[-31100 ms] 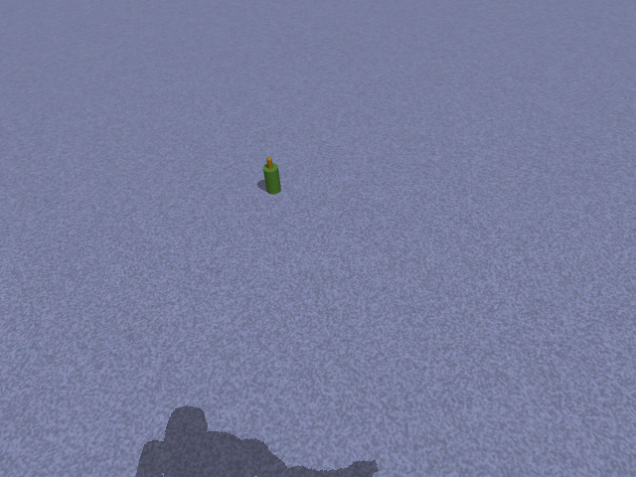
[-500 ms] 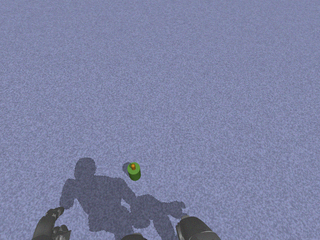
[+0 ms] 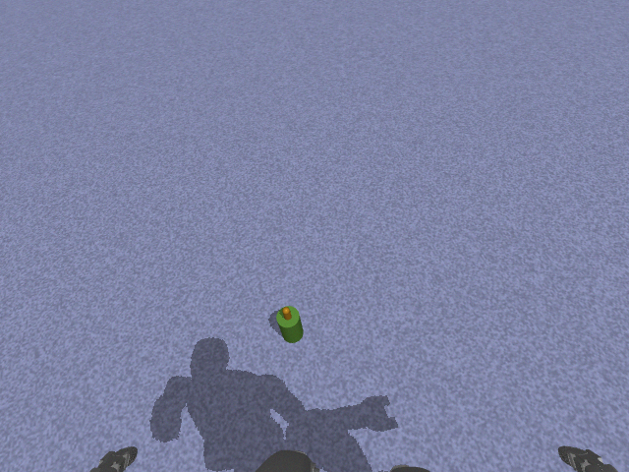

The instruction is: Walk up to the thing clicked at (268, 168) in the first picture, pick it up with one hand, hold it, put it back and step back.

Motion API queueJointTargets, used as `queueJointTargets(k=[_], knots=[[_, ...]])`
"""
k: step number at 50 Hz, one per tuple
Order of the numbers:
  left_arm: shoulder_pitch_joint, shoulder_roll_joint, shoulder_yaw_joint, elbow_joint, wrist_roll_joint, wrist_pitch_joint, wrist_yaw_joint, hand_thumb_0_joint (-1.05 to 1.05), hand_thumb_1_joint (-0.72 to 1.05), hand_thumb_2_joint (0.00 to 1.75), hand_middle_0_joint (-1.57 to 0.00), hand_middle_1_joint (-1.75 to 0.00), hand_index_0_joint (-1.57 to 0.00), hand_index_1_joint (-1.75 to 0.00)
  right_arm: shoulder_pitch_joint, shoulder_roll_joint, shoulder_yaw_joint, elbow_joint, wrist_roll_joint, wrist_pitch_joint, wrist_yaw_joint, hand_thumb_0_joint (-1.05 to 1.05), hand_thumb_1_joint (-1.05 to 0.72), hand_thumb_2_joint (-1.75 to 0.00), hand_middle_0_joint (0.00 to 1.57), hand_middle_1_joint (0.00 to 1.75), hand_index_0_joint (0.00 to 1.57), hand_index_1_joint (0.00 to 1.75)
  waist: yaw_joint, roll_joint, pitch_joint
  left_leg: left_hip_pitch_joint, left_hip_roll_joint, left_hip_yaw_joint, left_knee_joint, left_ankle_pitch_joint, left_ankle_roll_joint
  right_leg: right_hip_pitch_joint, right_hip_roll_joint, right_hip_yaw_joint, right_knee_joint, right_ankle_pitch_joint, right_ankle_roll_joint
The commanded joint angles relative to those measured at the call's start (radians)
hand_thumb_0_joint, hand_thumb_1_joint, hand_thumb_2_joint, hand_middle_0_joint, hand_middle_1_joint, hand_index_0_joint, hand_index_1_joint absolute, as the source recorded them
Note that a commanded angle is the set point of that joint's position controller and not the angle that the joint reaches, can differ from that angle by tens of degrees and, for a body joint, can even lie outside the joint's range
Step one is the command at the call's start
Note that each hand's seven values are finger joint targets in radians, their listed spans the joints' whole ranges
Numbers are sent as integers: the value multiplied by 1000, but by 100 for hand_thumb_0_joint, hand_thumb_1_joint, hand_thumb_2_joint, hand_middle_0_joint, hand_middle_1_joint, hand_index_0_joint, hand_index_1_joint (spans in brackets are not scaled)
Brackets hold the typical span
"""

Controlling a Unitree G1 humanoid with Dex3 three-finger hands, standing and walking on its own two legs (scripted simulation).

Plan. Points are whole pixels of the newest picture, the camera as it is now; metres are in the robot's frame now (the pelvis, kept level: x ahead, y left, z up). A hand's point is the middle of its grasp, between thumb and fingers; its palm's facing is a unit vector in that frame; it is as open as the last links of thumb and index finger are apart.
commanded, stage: step back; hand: left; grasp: from the side
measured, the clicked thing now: (289, 321) +0.57 +0.16 -0.67
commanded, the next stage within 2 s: none
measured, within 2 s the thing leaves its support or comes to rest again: neither
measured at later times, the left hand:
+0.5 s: hand out of the picture -0.06 +0.27 -0.16, palm faces -0.04 -0.92 -0.39, open 7.4 cm
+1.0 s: hand out of the picture -0.19 +0.24 -0.16, palm faces +0.04 -0.93 -0.35, open 7.4 cm
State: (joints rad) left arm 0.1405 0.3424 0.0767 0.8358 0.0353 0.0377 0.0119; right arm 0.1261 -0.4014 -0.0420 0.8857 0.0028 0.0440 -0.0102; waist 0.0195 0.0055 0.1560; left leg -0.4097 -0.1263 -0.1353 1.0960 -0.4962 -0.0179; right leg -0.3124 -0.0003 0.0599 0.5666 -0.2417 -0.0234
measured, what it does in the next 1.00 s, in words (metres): walks backwards: left foot, then right foot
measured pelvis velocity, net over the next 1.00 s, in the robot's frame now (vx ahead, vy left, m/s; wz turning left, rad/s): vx -0.33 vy -0.02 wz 0.06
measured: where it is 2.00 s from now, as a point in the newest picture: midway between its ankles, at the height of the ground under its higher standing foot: outside the picture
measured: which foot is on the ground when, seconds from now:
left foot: up 0.00-0.10, down 0.12-0.56, up 0.58-0.88, down 0.90-1.00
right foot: down 0.00-0.14, up 0.16-0.50, down 0.52-0.92, up 0.94-1.00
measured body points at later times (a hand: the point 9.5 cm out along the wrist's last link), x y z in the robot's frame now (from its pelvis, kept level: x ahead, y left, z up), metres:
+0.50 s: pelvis -0.16 +0.00 -0.01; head -0.09 +0.01 +0.43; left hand -0.06 +0.32 -0.14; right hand -0.02 -0.31 -0.11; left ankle -0.07 +0.13 -0.73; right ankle -0.20 -0.14 -0.72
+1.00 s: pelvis -0.33 -0.02 -0.01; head -0.27 +0.01 +0.43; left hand -0.19 +0.29 -0.13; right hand -0.25 -0.32 -0.12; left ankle -0.31 +0.09 -0.73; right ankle -0.26 -0.14 -0.69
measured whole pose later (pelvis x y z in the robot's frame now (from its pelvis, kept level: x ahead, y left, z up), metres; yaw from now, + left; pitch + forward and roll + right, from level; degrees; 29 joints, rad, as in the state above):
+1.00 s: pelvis -0.33 -0.02 -0.01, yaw +4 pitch -3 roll +0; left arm 0.08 0.38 0.08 0.78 0.03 0.09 0.01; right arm 0.21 -0.35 -0.03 0.88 -0.04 0.03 0.00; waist -0.03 -0.05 0.19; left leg -0.27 -0.04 -0.03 0.66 -0.33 0.04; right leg -0.50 0.06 0.09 1.01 -0.51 -0.02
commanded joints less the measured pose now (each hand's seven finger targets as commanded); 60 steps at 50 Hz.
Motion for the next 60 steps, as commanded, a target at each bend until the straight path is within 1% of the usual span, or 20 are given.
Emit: queueJointTargets(k=[1, 5, 6, 8, 9, 13, 19, 24, 26, 27, 28, 29, 33, 41, 44, 46, 47, 48, 51, 60], knots=[[12, 240, 60, -114, 4, -18, 23, 0, 90, 90, -20, -30, -20, -30, 42, -142, -38, -79, 0, -29, -24, 0, -90, -90, 20, 30, 20, 30, 20, -187, -228, -53, 65, 56, -257, -35, -12, 324, -197, 166, -57, 525, -186], [-10, 260, 55, -130, -20, 11, 11, 0, 90, 90, -20, -30, -20, -30, 122, -133, -55, -51, -23, -47, -22, 0, -90, -90, 20, 30, 20, 30, -28, -180, -253, 177, 98, 136, -761, 337, 17, 246, -149, 113, 100, 471, -111], [6, 226, 47, -141, -23, 16, 8, 0, 90, 90, -20, -30, -20, -30, 103, -172, -72, -62, -38, -50, -22, 0, -90, -90, 20, 30, 20, 30, -15, -107, -253, 274, 170, 16, -738, 441, 42, 101, -100, 106, 134, 297, -62], [-42, 215, 55, -155, -22, 17, 20, 0, 90, 90, -20, -30, -20, -30, 48, -336, -102, -91, -47, -44, -10, 0, -90, -90, 20, 30, 20, 30, -52, 189, -206, 204, 505, -339, -746, 670, 259, -130, 116, 78, 439, -393, 10], [-79, 231, 58, -152, -10, 17, 29, 0, 90, 90, -20, -30, -20, -30, 21, -357, -112, -101, -42, -50, -16, 0, -90, -90, 20, 30, 20, 30, -77, 249, -158, 83, 584, -441, -795, 606, 342, -104, 82, 145, 602, -413, 14], [53, 224, 64, -99, -29, 13, 10, 0, 90, 90, -20, -30, -20, -30, -52, -199, -69, -118, -39, -56, -27, 0, -90, -90, 20, 30, 20, 30, 26, 109, -153, 267, 333, -57, -656, 756, 196, -221, 122, 151, 693, -238, 4], [29, 207, 60, -114, -15, 2, 7, 0, 90, 90, -20, -30, -20, -30, 59, -213, -81, -123, -28, -50, -30, 0, -90, -90, 20, 30, 20, 30, -58, 137, -189, 395, 370, -80, -619, 737, 270, -195, 81, 86, 465, -274, 67], [146, 204, 62, -61, -13, -7, -4, 0, 90, 90, -20, -30, -20, -30, -28, -251, -89, -165, -31, -31, -24, 0, -90, -90, 20, 30, 20, 30, -7, 203, -259, 267, 374, -68, -559, 595, 226, 52, 2, -5, 26, -149, 30], [212, 208, 68, -16, -2, -13, -5, 0, 90, 90, -20, -30, -20, -30, -55, -232, -81, -164, -17, -15, -21, 0, -90, -90, 20, 30, 20, 30, 25, 158, -262, 132, 300, -19, -494, 438, 148, 201, 14, -26, -172, 45, -2], [177, 273, 86, -31, 13, -19, -8, 0, 90, 90, -20, -30, -20, -30, -23, -186, -71, -165, -10, -12, -19, 0, -90, -90, 20, 30, 20, 30, -1, -6, -236, -39, 199, 7, -387, 251, 86, 245, -93, 182, -185, 14, -39], [125, 357, 106, -68, 12, -19, -11, 0, 90, 90, -20, -30, -20, -30, 8, -139, -52, -175, -8, -14, -26, 0, -90, -90, 20, 30, 20, 30, -11, -249, -193, -211, 35, 68, -233, -34, 28, 216, -264, 409, -233, -25, -119], [47, 431, 115, -112, 18, -16, -6, 0, 90, 90, -20, -30, -20, -30, -37, -184, -74, -174, -14, -12, -42, 0, -90, -90, 20, 30, 20, 30, 48, -336, -154, -98, 43, 12, 9, -144, 5, -46, -425, 533, -274, 14, -288], [-98, 263, 80, -138, 7, -19, 7, 0, 90, 90, -20, -30, -20, -30, 71, -170, -63, -99, 1, -18, -28, 0, -90, -90, 20, 30, 20, 30, -53, -166, -99, -57, -10, -16, 131, 41, 17, -53, -188, 134, -168, 234, -154], [30, 252, 70, -150, 7, -1, 23, 0, 90, 90, -20, -30, -20, -30, 100, -144, -48, -108, -22, -45, -31, 0, -90, -90, 20, 30, 20, 30, 25, -239, -219, -26, 108, 91, -388, -23, 9, 297, -251, 172, -28, 455, -187], [-26, 246, 55, -170, -14, 22, 11, 0, 90, 90, -20, -30, -20, -30, 197, -153, -65, -59, -30, -50, -28, 0, -90, -90, 20, 30, 20, 30, -25, -146, -256, 185, 105, 112, -721, 336, 39, 175, -186, 111, 99, 319, -107], [-3, 179, 36, -179, -24, 25, 11, 0, 90, 90, -20, -30, -20, -30, 118, -319, -97, -86, -55, -46, -23, 0, -90, -90, 20, 30, 20, 30, 0, 221, -209, 303, 451, -364, -751, 589, 193, -232, 81, -28, 382, -323, -2], [-63, 235, 60, -178, -10, 28, 25, 0, 90, 90, -20, -30, -20, -30, 96, -378, -106, -107, -50, -45, -20, 0, -90, -90, 20, 30, 20, 30, -63, 226, -178, 72, 561, -453, -776, 541, 326, -133, 72, 99, 565, -447, 15], [-65, 263, 67, -161, -9, 30, 25, 0, 90, 90, -20, -30, -20, -30, 34, -351, -106, -115, -49, -55, -30, 0, -90, -90, 20, 30, 20, 30, -40, 195, -125, -13, 578, -462, -794, 513, 347, -100, 48, 162, 689, -393, 9], [43, 235, 64, -104, -28, 33, 11, 0, 90, 90, -20, -30, -20, -30, -55, -219, -65, -131, -51, -56, -35, 0, -90, -90, 20, 30, 20, 30, 41, 78, -132, 98, 357, -90, -704, 621, 221, -180, 116, 165, 780, -234, 9], [71, 218, 42, -64, -13, -10, -1, 0, 90, 90, -20, -30, -20, -30, 36, -244, -82, -132, -45, -28, -16, 0, -90, -90, 20, 30, 20, 30, -42, 227, -253, 336, 373, -69, -635, 431, 246, -50, -1, 2, 163, -255, 50]])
